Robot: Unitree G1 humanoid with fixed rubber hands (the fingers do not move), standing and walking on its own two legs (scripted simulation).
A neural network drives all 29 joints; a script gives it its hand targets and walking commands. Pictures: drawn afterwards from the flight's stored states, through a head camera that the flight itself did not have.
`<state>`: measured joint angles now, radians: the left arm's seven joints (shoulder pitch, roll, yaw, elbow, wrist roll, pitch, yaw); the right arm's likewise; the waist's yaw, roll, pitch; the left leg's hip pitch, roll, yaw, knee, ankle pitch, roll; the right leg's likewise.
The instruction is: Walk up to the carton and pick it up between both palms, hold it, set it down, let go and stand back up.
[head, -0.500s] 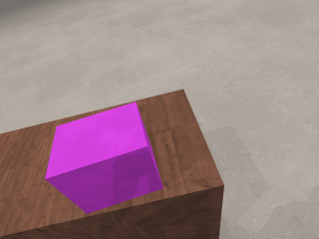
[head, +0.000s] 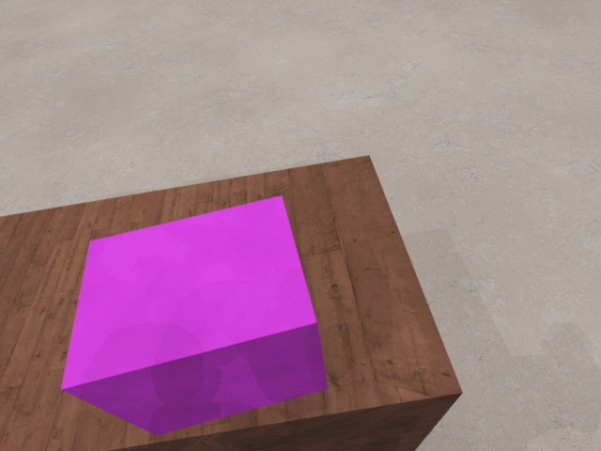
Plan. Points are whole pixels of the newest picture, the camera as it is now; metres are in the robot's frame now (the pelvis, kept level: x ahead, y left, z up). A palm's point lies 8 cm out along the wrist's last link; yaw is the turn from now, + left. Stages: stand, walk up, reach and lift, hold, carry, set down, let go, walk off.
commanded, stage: walk up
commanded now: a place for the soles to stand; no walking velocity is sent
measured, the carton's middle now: (216, 319) +0.32 +0.13 +0.00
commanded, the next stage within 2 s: none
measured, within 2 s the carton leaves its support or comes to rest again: neither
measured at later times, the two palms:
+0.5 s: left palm out of the picture -0.06 +0.46 -0.13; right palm out of the picture +0.03 -0.14 -0.14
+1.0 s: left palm out of the picture -0.04 +0.46 -0.12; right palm out of the picture -0.05 -0.16 -0.11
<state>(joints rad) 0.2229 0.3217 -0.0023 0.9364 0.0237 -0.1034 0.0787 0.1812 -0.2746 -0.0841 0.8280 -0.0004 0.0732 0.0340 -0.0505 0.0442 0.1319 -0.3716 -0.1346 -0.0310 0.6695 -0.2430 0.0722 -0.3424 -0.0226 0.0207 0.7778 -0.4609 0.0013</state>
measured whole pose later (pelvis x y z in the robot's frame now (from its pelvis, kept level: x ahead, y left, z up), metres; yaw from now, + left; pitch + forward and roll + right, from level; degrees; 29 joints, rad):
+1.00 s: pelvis -0.09 +0.15 +0.00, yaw +5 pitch -4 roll +3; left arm 0.20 0.44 0.00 0.90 0.02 0.04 -0.02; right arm 0.26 -0.34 -0.08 0.98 0.00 -0.04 -0.03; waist -0.05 -0.09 0.16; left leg -0.33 -0.11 -0.05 0.71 -0.31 0.05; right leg -0.44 -0.03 0.02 1.02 -0.46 -0.01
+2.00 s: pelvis -0.05 +0.14 +0.02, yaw +4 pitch -5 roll -3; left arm 0.14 0.33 0.00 0.92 0.02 0.00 0.01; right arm 0.25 -0.33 -0.08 1.09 0.00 -0.01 -0.01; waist -0.05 0.01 0.14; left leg -0.24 -0.06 -0.13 0.63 -0.30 0.04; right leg -0.18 0.07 -0.02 0.56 -0.39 -0.04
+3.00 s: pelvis -0.05 +0.13 +0.02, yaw +4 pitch -5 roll -1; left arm 0.10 0.35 0.00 1.01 0.02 0.01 0.00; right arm 0.11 -0.33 -0.08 1.10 0.00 -0.02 0.00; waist -0.05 0.01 0.14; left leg -0.21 -0.07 -0.12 0.56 -0.26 0.04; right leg -0.17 0.05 -0.02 0.49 -0.25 -0.04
